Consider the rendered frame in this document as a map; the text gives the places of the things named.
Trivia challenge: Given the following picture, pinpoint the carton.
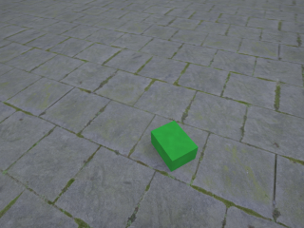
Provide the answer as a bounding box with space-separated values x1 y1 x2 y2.
150 121 198 172

